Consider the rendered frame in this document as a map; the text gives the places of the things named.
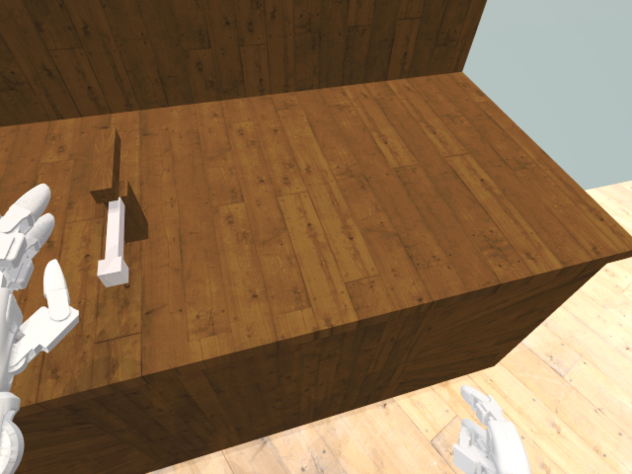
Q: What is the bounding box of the left robot hand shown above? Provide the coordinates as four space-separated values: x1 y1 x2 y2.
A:
0 184 79 392

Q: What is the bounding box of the tap lever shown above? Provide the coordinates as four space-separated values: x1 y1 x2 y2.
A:
97 197 128 287

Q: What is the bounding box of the counter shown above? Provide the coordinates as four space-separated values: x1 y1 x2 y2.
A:
0 0 632 474

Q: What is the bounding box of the robot left forearm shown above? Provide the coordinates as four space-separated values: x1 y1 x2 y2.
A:
0 392 24 474

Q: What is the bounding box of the right robot hand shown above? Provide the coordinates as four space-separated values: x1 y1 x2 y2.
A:
453 385 532 474

